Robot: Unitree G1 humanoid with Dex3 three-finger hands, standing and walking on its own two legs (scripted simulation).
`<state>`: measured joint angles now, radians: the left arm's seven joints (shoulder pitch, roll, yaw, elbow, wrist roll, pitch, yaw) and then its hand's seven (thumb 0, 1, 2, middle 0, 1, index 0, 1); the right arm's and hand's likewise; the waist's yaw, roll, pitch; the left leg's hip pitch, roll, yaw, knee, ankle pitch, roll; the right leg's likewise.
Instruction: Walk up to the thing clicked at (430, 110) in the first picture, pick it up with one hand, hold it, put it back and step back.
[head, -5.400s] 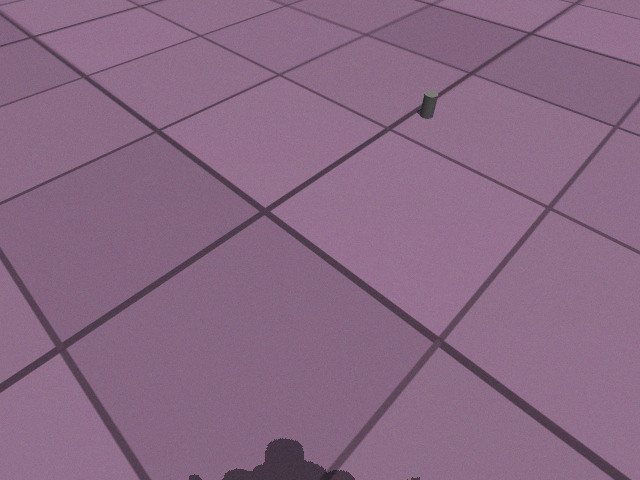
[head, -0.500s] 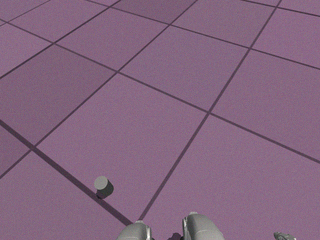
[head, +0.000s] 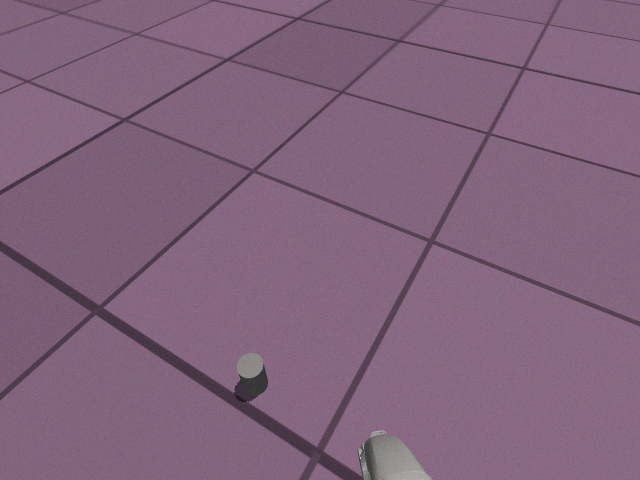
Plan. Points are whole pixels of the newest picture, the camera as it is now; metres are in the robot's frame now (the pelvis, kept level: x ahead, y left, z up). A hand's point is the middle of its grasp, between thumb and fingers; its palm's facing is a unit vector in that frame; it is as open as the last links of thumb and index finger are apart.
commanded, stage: walk up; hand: left
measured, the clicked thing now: (253, 374) +0.54 +0.20 -0.67
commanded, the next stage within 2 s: none
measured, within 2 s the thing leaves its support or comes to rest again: neither
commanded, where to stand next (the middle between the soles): +0.15 -0.03 m, yaw -4 degrees
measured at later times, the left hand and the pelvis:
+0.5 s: hand (175, 440) +0.21 +0.21 -0.11, palm faces -0.17 -0.92 -0.37, open 7.4 cm; pelvis +0.06 -0.03 +0.02, yaw -7 degrees
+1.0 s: hand (159, 475) +0.17 +0.22 -0.12, palm faces -0.11 -0.92 -0.37, open 7.4 cm; pelvis +0.07 -0.03 +0.03, yaw -5 degrees
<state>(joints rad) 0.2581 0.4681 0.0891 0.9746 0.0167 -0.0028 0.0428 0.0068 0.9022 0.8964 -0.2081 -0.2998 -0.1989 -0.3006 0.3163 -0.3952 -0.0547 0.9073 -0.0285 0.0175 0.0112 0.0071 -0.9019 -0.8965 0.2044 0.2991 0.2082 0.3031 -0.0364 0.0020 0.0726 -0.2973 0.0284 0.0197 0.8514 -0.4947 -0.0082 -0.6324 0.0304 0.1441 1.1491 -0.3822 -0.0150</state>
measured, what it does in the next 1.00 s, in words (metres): steps on the spot: right foot, then left foot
